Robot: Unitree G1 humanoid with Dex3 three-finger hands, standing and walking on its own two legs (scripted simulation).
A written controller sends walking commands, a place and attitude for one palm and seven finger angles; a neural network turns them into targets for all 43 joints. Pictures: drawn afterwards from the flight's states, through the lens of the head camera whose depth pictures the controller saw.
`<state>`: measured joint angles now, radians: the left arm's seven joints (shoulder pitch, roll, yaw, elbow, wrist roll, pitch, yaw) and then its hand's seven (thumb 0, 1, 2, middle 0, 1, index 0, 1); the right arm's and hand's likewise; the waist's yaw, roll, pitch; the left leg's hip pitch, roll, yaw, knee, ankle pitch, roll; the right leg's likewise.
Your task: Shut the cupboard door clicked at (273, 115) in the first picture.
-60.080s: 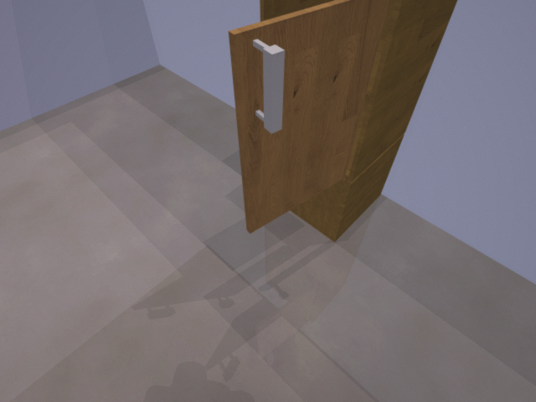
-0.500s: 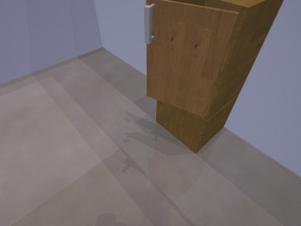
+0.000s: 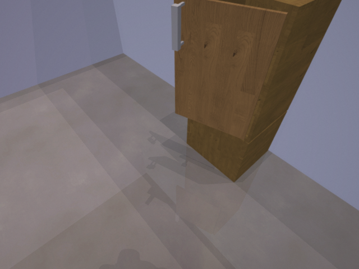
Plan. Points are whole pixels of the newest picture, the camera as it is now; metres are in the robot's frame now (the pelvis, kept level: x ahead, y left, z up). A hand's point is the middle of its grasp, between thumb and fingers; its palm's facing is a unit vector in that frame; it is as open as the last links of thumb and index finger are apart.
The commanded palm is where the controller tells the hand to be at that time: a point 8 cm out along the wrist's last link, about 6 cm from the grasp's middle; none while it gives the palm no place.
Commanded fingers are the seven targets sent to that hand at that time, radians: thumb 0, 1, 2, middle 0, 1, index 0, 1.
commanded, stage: look to check the result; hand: left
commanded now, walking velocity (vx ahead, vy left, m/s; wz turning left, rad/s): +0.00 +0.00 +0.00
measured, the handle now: (179, 26) +0.93 +0.05 +0.14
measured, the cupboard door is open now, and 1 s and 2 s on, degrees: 18 18 18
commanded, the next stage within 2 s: walk to a spot facing it in 0.24 s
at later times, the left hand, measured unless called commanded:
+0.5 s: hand out of the picture +0.00 +0.15 -0.18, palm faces +0.08 -0.98 -0.18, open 7.4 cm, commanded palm none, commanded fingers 0.00 0.90 0.90 -0.20 -0.30 -0.20 -0.30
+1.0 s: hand out of the picture +0.04 +0.23 -0.17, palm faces +0.36 -0.90 -0.26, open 7.4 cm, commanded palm none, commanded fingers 0.00 0.90 0.90 -0.20 -0.30 -0.20 -0.30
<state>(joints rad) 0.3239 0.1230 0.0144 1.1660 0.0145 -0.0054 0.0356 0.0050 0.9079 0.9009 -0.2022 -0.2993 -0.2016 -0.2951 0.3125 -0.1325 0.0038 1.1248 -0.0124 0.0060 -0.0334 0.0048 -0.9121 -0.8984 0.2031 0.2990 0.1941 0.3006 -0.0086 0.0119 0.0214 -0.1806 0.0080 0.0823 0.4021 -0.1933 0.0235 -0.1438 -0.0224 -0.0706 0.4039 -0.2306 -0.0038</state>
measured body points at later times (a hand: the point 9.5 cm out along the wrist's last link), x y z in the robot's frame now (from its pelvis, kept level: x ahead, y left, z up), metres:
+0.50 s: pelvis +0.01 -0.01 +0.00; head +0.02 -0.01 +0.45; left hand -0.01 +0.20 -0.16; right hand -0.01 -0.23 -0.17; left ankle +0.02 +0.10 -0.74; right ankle -0.01 -0.11 -0.74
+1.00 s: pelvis +0.00 -0.01 +0.00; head +0.05 +0.03 +0.44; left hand +0.02 +0.28 -0.15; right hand +0.13 -0.23 -0.14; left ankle +0.01 +0.09 -0.74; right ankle +0.02 -0.17 -0.68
